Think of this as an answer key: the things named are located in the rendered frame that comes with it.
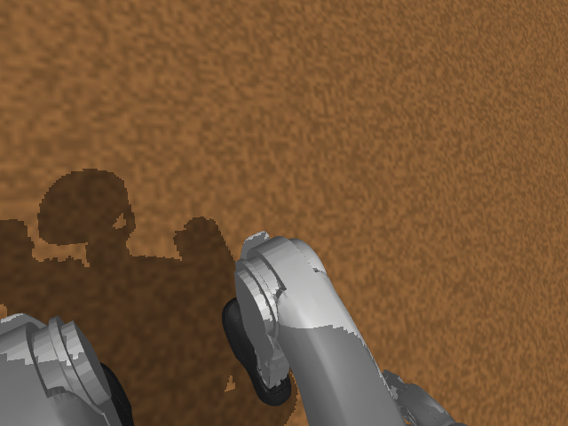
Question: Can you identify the right robot foot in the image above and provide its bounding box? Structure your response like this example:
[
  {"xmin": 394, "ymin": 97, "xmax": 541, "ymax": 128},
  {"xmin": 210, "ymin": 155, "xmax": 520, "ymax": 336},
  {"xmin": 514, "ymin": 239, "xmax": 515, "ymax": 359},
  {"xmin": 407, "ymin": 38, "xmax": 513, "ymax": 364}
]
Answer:
[{"xmin": 222, "ymin": 297, "xmax": 291, "ymax": 406}]

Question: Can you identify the right robot hand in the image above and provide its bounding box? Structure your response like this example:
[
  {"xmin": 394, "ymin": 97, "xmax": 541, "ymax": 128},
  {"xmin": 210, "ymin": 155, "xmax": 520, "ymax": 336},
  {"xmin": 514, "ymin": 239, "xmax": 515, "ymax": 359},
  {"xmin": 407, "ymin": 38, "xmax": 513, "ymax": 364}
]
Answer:
[{"xmin": 382, "ymin": 369, "xmax": 456, "ymax": 426}]

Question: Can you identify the left robot foot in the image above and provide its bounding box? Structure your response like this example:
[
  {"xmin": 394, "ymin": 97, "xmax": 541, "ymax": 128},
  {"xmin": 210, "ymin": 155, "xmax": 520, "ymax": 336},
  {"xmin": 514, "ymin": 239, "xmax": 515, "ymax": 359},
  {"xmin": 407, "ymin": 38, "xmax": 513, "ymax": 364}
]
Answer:
[{"xmin": 99, "ymin": 362, "xmax": 134, "ymax": 426}]

